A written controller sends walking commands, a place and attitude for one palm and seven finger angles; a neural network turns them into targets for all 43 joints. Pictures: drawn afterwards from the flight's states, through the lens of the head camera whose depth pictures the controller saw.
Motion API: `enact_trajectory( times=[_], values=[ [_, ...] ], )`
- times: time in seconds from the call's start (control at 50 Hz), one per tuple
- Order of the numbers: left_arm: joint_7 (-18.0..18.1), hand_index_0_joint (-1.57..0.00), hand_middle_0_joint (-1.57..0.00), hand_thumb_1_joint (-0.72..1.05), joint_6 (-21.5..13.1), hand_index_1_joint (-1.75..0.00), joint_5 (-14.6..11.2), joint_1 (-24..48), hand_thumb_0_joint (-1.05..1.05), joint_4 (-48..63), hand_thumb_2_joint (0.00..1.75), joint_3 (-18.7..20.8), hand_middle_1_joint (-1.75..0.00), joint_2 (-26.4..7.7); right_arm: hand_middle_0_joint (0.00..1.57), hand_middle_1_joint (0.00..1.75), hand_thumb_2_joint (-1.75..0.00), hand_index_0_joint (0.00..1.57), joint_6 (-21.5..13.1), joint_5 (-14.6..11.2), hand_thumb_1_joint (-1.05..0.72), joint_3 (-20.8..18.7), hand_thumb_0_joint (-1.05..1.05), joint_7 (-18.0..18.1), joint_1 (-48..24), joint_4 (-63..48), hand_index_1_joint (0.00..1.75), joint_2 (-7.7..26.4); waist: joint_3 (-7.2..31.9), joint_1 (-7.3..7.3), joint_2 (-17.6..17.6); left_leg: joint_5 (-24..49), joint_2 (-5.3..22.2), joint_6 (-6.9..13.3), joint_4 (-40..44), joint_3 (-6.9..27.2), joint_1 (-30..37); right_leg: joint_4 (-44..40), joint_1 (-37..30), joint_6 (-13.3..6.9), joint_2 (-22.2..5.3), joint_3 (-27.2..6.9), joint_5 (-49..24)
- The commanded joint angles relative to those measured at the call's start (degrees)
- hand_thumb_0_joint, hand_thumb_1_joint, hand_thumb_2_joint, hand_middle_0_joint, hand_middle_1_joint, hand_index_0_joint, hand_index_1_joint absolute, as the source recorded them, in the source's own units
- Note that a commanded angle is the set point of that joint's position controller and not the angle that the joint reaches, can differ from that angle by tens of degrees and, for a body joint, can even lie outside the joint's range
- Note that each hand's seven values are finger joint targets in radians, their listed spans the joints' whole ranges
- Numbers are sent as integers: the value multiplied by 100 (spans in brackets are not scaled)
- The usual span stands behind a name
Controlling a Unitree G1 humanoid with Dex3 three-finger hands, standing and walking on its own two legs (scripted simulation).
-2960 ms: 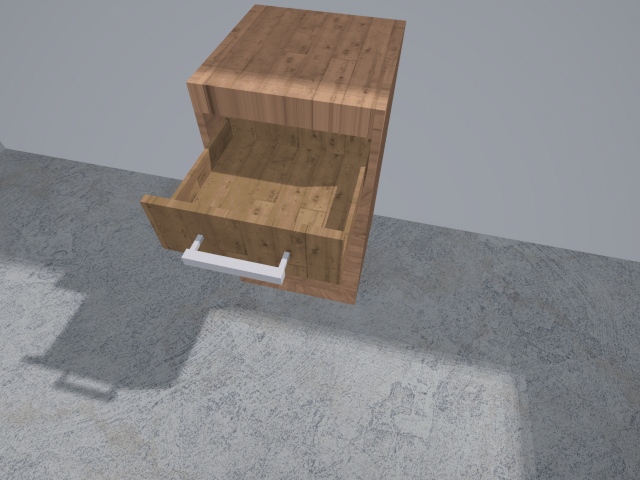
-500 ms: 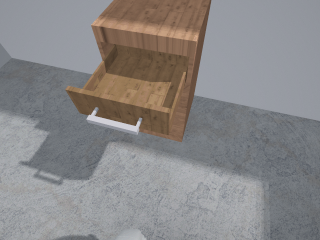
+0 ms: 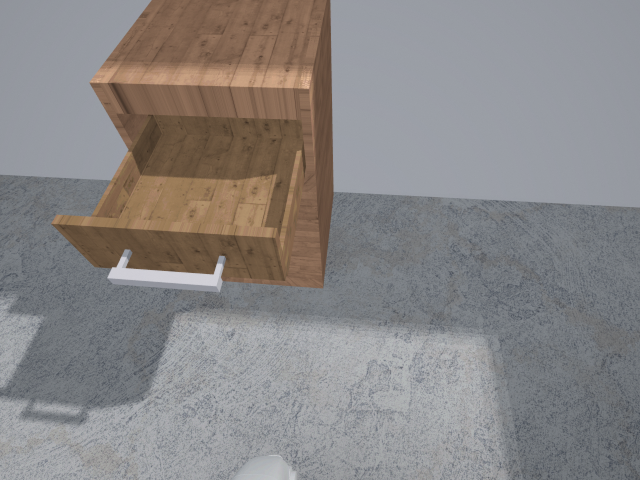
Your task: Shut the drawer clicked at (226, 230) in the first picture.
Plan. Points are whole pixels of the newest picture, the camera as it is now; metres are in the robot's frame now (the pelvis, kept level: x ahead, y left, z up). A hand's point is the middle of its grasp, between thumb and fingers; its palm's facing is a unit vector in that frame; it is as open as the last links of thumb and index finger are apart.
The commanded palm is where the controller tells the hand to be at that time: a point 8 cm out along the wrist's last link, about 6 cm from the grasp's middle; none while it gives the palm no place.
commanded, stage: take the last steps up to it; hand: left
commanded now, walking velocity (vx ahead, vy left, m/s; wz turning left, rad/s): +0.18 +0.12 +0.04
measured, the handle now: (169, 269) +0.44 +0.30 -0.11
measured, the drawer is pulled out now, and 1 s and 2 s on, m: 0.29 0.29 0.29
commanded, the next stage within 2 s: come to a stop and stand still in 0.16 s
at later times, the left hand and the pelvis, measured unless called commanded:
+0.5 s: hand (203, 468) +0.14 +0.19 -0.16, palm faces +0.03 -0.97 -0.25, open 7.3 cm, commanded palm none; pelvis +0.09 +0.00 +0.00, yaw +1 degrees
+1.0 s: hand (216, 476) +0.14 +0.17 -0.17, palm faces +0.04 -0.97 -0.23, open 7.4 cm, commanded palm none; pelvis +0.08 -0.02 +0.00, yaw +1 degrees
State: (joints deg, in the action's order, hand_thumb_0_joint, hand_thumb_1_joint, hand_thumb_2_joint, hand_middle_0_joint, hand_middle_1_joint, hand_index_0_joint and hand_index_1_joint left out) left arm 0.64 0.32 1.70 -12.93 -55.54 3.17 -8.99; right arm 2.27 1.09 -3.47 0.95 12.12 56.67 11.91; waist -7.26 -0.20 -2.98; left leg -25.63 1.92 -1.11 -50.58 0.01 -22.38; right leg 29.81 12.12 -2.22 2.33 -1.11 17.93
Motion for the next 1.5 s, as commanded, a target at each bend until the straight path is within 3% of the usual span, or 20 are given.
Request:
enact_trajectory(
  times=[0.0,0.12,0.14,0.18,0.22,0.26,0.34,0.38,0.42,0.46,0.52,0.62,0.9,0.92,0.94,1.0,1.06,1.12,1.18,1.48],
  values=[
    [114,-20,-20,90,-181,-30,-3,-496,0,95,90,241,-30,-913,20,30,-90,20,-265,-31,-90,-16,0,-27,-31,-341,30,181,663,201,1041,90,41,16,500,-53,-536,-1156,-1278,-984,-1598,-1458,-2605],
    [47,-20,-20,90,-155,-30,-37,-369,0,-125,90,255,-30,-797,20,30,-90,20,-403,-10,-90,51,0,-1,711,93,30,24,293,-43,880,1328,-239,154,2542,-261,1350,-799,-34,-522,-1180,-794,-1005],
    [38,-20,-20,90,-136,-30,-43,-375,0,-111,90,219,-30,-618,20,30,-90,20,-448,21,-90,35,0,24,1107,247,30,237,408,-159,203,1548,59,310,2773,181,1911,-235,439,-378,-868,-533,-498],
    [13,-20,-20,90,-160,-30,-69,-158,0,48,90,123,-30,-309,20,30,-90,20,-430,119,-90,-82,0,112,1923,395,30,750,568,-448,-1305,1787,1709,1388,3549,2332,2494,1976,1710,-22,13,524,1634],
    [27,-20,-20,90,-154,-30,-1,212,0,51,90,93,-30,-383,20,30,-90,20,-416,82,-90,42,0,140,1722,344,30,438,186,-318,-982,2152,1643,1609,3643,2243,1982,2980,2028,-83,-425,65,1540],
    [-14,-20,-20,90,-127,-30,-63,268,0,-31,90,55,-30,-266,20,30,-90,20,-415,61,-90,142,0,187,1309,246,30,235,147,-118,-371,2965,1325,1405,3615,1548,1478,2577,1542,36,-591,39,1024],
    [37,-20,-20,90,-32,-30,-121,-198,0,-288,90,-10,-30,-208,20,30,-90,20,-396,12,-90,193,0,257,914,281,30,260,620,140,-247,4197,976,1029,3215,688,1167,600,40,194,-430,311,222],
    [75,-20,-20,90,-44,-30,-107,-528,0,-413,90,31,-30,-391,20,30,-90,20,-351,-63,-90,162,0,237,882,332,30,203,766,267,209,3086,699,678,2882,539,858,-493,-711,188,-473,73,-914],
    [117,-20,-20,90,-99,-30,-92,-453,0,-435,90,36,-30,-787,20,30,-90,20,-275,-111,-90,157,0,166,988,317,30,36,641,83,957,1414,127,218,2817,203,737,-883,-593,-143,-1222,-780,-2000],
    [112,-20,-20,90,-17,-30,-95,-94,0,-344,90,20,-30,-833,20,30,-90,20,-231,-73,-90,142,0,119,1091,441,30,-121,346,-45,300,1658,67,195,3029,239,1057,-495,14,-170,-1198,-559,-1947],
    [185,-20,-20,90,-40,-30,-106,-109,0,-345,90,38,-30,-711,20,30,-90,20,-161,-68,-90,80,0,153,1021,435,30,-39,502,-8,951,2215,197,201,2714,156,1151,-444,-222,-115,-1014,-467,-2646],
    [246,-20,-20,90,-35,-30,-93,-204,0,-262,90,150,-30,-804,20,30,-90,20,-125,-56,-90,9,0,185,1037,348,30,49,1046,16,760,3045,226,110,2332,-10,1381,-128,-633,-237,-1151,-521,-4023],
    [145,-20,-20,90,23,-30,-81,201,0,-258,90,68,-30,-678,20,30,-90,20,-135,-14,-90,65,0,142,530,198,30,247,476,11,108,1708,398,237,2948,353,1138,-799,-116,-55,-745,-439,-1082],
    [168,-20,-20,90,-146,-30,-81,-153,0,187,90,-97,-30,-1526,20,30,-90,20,-210,-4,-90,69,0,77,178,-552,30,805,519,20,271,2307,229,266,2599,346,1148,-384,-263,-44,-672,-487,-1683],
    [209,-20,-20,90,-147,-30,-88,-157,0,293,90,55,-30,-1192,20,30,-90,20,-317,40,-90,-26,0,107,303,-688,30,704,1466,18,-136,1966,299,300,2164,321,1038,-211,-367,-69,-976,-573,-1364],
    [239,-20,-20,90,-118,-30,-55,-281,0,327,90,5,-30,-1120,20,30,-90,20,-237,21,-90,39,0,119,469,-624,30,279,1373,-12,913,825,-140,160,1556,38,468,-806,-573,-399,-1537,-1270,-1642],
    [258,-20,-20,90,-119,-30,-64,-71,0,413,90,-48,-30,-1068,20,30,-90,20,-220,12,-90,69,0,77,618,-584,30,254,677,-160,1137,982,-29,221,1851,86,612,-903,141,-392,-1399,-954,-1288],
    [220,-20,-20,90,-68,-30,-79,-64,0,479,90,-115,-30,-964,20,30,-90,20,-277,13,-90,97,0,49,732,-477,30,404,317,-114,337,1947,235,331,2310,332,826,-571,490,-122,-813,-403,-833],
    [183,-20,-20,90,-44,-30,-101,-285,0,402,90,-157,-30,-925,20,30,-90,20,-288,14,-90,109,0,53,504,-516,30,554,90,27,-176,1566,446,424,2804,681,279,-448,263,34,-590,-112,-476],
    [128,-20,-20,90,-63,-30,-59,-761,0,3,90,-228,-30,-646,20,30,-90,20,-263,13,-90,138,0,21,566,-166,30,569,231,32,212,-21,404,419,3461,776,168,-646,76,145,-619,-131,-217]
  ],
)
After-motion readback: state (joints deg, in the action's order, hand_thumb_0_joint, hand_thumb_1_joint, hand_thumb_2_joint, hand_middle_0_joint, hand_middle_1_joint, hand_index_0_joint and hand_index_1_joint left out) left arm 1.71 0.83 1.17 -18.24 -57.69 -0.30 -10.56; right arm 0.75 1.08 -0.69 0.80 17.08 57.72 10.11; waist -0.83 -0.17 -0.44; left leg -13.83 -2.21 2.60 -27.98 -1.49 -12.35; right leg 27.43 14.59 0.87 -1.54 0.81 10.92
